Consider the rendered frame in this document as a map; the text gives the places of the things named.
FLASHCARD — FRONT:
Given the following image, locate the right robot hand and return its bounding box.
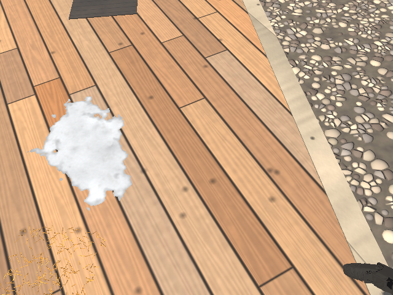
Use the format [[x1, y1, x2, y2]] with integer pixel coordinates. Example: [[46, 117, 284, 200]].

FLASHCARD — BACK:
[[343, 262, 393, 295]]

